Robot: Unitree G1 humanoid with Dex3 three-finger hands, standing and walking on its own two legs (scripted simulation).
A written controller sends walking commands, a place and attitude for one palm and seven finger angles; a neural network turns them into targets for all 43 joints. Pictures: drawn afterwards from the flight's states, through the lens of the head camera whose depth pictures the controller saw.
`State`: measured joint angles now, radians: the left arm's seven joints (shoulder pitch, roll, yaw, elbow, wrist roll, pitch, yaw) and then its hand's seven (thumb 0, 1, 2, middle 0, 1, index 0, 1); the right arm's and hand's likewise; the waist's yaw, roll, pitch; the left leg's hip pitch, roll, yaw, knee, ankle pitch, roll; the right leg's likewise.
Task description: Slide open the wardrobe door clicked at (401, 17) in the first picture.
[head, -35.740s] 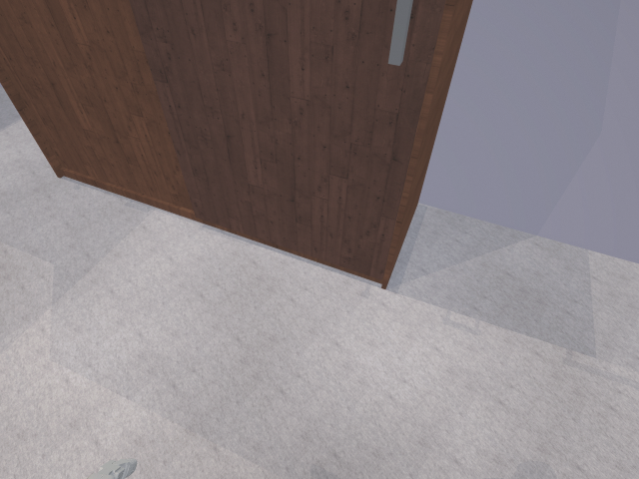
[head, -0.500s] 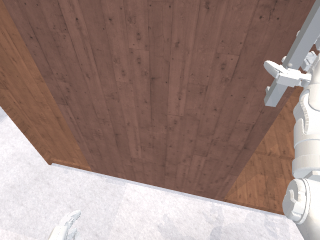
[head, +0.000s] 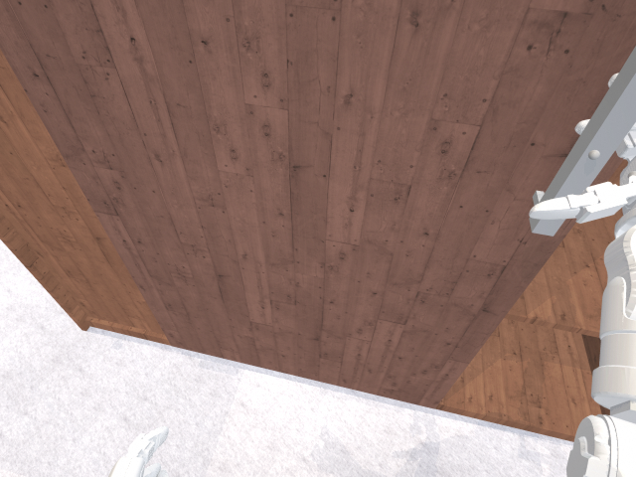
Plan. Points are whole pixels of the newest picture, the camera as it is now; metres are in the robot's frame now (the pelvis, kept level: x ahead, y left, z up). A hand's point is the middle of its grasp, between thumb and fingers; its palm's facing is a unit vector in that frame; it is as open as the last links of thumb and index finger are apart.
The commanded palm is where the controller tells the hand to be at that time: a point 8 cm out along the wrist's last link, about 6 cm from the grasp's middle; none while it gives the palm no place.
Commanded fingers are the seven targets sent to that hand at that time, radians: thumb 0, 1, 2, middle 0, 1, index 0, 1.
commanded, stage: slip the hand off the handle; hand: right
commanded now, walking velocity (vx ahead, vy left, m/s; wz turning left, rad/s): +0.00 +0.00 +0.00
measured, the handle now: (600, 117) +0.44 -0.26 +0.26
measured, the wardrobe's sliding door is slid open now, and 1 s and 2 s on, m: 0.50 0.50 0.50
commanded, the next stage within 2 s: draw the hand back to the body in 1.20 s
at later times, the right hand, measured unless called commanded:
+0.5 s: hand out of the picture +0.36 -0.32 +0.25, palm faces +0.39 +0.91 -0.12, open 14.7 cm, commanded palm +0.33 -0.36 +0.23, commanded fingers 0.00 0.55 -0.20 0.25 1.15 0.25 1.15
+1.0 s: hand out of the picture +0.28 -0.32 +0.25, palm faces +0.41 +0.91 -0.10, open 14.7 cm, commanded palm +0.24 -0.35 +0.23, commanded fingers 0.00 0.55 -0.20 0.25 1.15 0.25 1.15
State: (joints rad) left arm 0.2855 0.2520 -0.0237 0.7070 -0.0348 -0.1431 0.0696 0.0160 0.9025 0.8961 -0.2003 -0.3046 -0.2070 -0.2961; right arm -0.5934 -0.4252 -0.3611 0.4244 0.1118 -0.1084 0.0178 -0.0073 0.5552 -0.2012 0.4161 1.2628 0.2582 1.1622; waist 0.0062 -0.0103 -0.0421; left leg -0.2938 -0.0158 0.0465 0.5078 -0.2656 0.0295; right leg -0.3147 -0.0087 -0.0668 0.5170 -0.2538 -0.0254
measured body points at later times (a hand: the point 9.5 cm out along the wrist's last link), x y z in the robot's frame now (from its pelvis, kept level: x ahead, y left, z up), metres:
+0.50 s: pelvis +0.00 +0.00 +0.00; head +0.01 +0.00 +0.45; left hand +0.13 +0.26 -0.10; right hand +0.34 -0.37 +0.26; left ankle +0.00 +0.10 -0.74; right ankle +0.01 -0.10 -0.74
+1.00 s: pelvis -0.01 -0.01 +0.00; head -0.03 +0.00 +0.45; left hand +0.18 +0.22 -0.08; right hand +0.26 -0.36 +0.25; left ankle +0.00 +0.10 -0.74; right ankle +0.01 -0.10 -0.74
